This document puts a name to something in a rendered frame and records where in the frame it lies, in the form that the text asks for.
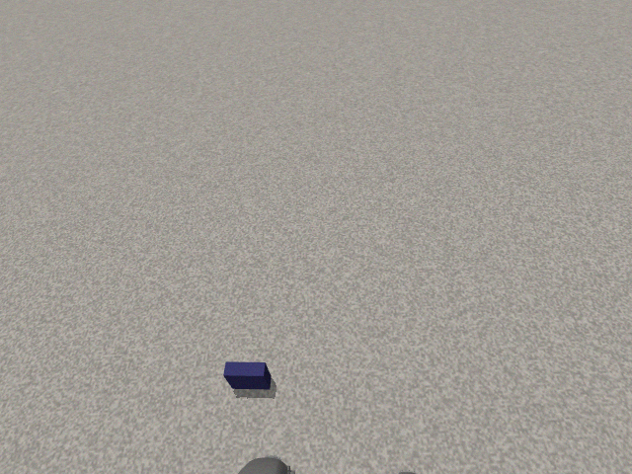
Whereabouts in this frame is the carton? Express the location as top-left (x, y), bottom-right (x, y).
top-left (223, 361), bottom-right (272, 389)

